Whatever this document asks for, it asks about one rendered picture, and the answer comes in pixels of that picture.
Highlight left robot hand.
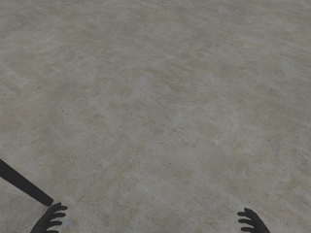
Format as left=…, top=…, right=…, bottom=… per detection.
left=30, top=202, right=68, bottom=233

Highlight table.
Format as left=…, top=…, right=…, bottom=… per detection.
left=0, top=159, right=53, bottom=207

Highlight right robot hand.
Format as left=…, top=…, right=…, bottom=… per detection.
left=237, top=208, right=270, bottom=233

